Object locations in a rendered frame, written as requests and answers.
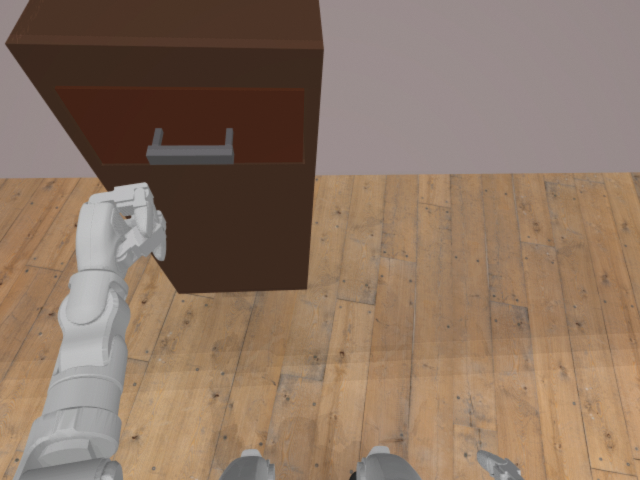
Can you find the left robot shin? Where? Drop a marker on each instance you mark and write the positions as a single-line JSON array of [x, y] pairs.
[[250, 452]]

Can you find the cabinet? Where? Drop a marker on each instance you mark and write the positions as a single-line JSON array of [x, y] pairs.
[[229, 227]]

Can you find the left robot forearm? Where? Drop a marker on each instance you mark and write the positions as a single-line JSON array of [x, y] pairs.
[[80, 417]]

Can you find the robot left upper arm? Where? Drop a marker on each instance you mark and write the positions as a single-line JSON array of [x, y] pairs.
[[94, 469]]

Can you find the drawer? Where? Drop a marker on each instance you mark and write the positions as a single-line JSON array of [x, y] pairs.
[[119, 121]]

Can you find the right robot hand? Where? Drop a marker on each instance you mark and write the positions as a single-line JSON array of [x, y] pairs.
[[497, 467]]

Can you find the left robot thigh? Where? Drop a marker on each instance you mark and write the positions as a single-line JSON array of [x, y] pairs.
[[249, 468]]

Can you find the left robot hand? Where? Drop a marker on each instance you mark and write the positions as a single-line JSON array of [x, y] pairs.
[[101, 229]]

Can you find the handle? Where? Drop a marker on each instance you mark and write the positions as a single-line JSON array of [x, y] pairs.
[[158, 154]]

